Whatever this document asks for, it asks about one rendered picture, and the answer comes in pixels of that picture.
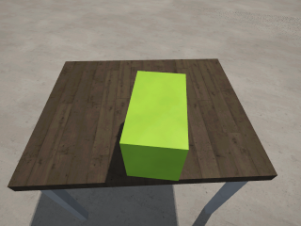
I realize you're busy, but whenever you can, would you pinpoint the table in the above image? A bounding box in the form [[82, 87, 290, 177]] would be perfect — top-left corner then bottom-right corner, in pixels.
[[8, 58, 277, 220]]

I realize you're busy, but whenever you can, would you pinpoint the carton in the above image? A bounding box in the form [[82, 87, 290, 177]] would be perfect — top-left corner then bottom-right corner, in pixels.
[[119, 71, 189, 181]]

